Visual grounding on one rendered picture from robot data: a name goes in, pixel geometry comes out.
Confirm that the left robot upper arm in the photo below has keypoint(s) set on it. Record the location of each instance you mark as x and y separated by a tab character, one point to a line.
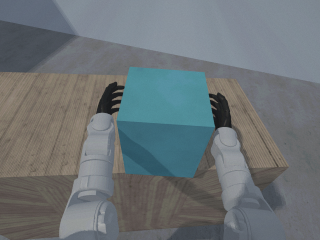
94	220

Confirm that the carton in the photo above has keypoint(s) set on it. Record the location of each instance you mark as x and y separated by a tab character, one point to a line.
164	122

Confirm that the left robot forearm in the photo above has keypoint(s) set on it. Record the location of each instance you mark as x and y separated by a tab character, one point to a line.
94	180

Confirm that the right robot forearm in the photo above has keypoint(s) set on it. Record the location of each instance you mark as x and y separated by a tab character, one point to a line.
238	188

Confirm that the right robot upper arm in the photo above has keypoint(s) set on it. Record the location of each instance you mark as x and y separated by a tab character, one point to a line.
252	224

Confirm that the robot right hand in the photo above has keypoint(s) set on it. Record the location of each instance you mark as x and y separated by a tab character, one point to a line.
222	114

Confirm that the robot left hand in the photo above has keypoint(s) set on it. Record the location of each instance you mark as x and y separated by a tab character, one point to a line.
106	102

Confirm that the pedestal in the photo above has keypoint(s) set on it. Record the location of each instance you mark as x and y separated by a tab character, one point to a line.
43	127

